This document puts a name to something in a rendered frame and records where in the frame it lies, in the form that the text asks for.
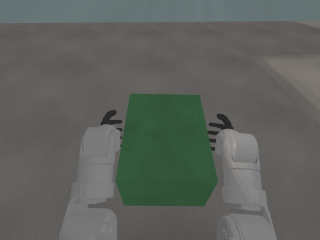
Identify robot right hand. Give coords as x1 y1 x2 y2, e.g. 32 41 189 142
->
208 113 234 151

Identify robot right upper arm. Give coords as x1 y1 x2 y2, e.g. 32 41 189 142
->
216 213 277 240

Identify robot left hand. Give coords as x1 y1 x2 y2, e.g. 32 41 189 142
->
100 110 123 147

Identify left robot forearm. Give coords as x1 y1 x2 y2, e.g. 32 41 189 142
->
59 124 121 240

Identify right robot forearm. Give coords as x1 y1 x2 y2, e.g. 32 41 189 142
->
215 129 277 240

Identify carton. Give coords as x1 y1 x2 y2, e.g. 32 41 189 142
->
115 93 218 207

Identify robot left upper arm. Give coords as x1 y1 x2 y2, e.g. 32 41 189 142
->
59 208 117 240

